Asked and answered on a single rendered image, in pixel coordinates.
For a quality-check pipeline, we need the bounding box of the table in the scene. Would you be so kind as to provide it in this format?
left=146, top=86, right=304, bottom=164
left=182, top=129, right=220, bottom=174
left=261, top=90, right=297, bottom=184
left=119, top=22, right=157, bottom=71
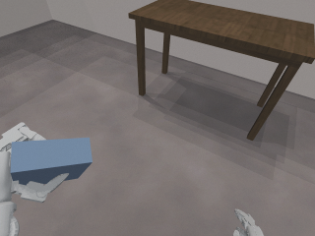
left=128, top=0, right=315, bottom=141

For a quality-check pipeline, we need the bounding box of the right robot hand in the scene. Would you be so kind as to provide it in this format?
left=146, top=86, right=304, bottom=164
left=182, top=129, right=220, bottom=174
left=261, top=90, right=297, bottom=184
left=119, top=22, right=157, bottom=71
left=233, top=209, right=264, bottom=236

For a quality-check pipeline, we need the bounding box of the sponge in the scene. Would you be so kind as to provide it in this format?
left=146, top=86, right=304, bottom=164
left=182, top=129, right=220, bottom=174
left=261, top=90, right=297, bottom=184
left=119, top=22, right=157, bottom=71
left=10, top=138, right=93, bottom=185

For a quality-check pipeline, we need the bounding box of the left robot hand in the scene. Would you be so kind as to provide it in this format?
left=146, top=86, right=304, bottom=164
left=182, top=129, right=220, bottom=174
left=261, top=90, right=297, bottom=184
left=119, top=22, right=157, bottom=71
left=0, top=122, right=69, bottom=204

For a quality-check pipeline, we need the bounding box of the robot left forearm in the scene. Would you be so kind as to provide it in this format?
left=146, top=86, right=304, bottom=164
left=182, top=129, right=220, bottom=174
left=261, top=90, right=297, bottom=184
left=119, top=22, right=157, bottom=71
left=0, top=201, right=20, bottom=236

